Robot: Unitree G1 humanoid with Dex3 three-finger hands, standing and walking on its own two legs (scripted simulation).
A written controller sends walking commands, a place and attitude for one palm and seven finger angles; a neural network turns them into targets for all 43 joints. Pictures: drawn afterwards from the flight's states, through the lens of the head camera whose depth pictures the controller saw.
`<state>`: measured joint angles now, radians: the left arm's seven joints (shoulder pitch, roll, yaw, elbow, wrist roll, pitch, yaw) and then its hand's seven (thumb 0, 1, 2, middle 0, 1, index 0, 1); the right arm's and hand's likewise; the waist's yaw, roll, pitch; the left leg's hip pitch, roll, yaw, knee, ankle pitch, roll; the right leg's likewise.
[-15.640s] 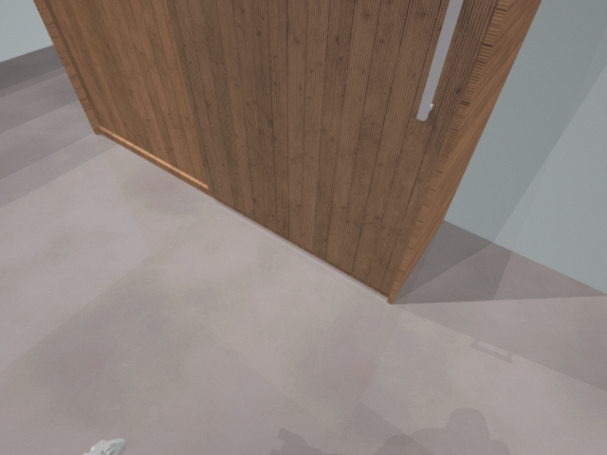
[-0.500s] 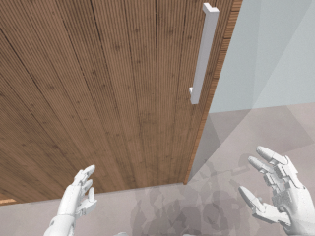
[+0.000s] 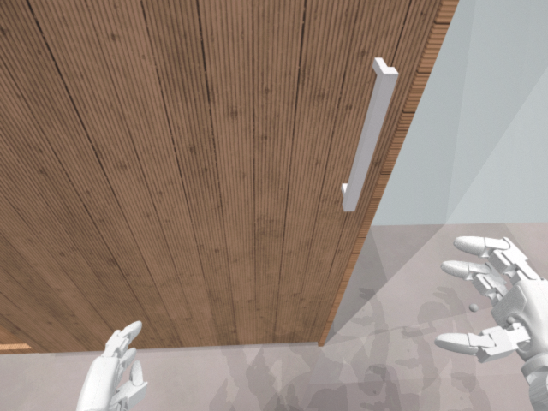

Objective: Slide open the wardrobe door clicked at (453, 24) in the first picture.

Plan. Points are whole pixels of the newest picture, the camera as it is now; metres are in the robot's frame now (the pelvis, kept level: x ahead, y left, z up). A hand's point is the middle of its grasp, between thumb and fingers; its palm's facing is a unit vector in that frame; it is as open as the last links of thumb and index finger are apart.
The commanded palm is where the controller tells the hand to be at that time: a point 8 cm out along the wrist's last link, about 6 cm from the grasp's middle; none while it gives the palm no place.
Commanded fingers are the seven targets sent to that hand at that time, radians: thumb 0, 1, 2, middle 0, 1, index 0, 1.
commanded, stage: raise the hand with hooked fingers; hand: right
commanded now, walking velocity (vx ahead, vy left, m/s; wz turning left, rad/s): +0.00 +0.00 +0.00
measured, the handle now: (362, 144) +0.46 -0.11 +0.18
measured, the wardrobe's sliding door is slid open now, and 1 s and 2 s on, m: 0.00 0.00 0.00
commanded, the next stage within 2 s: move the hooked fingers beside the handle in 0.98 s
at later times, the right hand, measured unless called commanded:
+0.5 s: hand out of the picture +0.28 -0.28 +0.22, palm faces +0.07 +0.99 -0.11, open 13.9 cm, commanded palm +0.25 -0.31 +0.20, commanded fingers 0.00 0.50 -0.30 0.30 1.20 0.30 1.20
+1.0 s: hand (526, 231) +0.29 -0.26 +0.20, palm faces +0.02 +0.99 -0.11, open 14.0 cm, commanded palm +0.25 -0.31 +0.20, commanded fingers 0.00 0.50 -0.30 0.30 1.20 0.30 1.20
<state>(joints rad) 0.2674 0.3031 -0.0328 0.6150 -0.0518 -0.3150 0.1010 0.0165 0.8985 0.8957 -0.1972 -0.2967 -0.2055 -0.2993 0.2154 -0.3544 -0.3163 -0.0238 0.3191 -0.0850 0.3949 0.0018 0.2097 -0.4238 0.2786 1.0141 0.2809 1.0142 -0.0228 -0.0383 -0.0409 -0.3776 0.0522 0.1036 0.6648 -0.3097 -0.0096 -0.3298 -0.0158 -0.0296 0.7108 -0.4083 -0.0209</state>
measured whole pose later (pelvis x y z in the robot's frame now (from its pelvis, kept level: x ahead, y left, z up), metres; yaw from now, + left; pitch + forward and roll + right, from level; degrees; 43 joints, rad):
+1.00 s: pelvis +0.00 +0.01 +0.02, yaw +0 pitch -2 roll +0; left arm 0.23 0.29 -0.08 0.60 -0.07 -0.24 0.11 0.01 0.90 0.90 -0.20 -0.30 -0.21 -0.30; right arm -0.14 -0.49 -0.47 0.17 0.32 0.16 0.50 -0.01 0.50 -0.30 0.30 1.20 0.30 1.20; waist -0.05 -0.07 -0.01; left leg -0.22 0.04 0.10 0.50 -0.24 0.00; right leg -0.16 -0.02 -0.03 0.52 -0.32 -0.01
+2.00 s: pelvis +0.01 +0.02 +0.02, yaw +1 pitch +0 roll +0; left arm 0.23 0.28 -0.07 0.63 -0.07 -0.19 0.11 0.01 0.90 0.90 -0.20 -0.30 -0.21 -0.30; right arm -0.37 -0.42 -0.36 0.38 0.26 0.13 0.38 -0.01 0.50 -0.30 0.30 1.20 0.30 1.20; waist -0.01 -0.05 -0.02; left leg -0.26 0.04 0.10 0.52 -0.25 0.02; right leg -0.17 -0.02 -0.04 0.49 -0.31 0.01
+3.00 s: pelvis +0.01 +0.01 +0.02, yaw +2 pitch +1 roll +0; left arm 0.29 0.28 -0.05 0.65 -0.07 -0.13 0.09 0.01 0.90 0.90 -0.20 -0.30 -0.21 -0.30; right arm -0.50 -0.35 -0.29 0.53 0.23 0.05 0.29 -0.01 0.50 -0.30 0.30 1.20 0.30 1.20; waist 0.01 -0.04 -0.04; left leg -0.28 0.04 0.07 0.50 -0.24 0.00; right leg -0.19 -0.01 -0.06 0.48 -0.31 -0.01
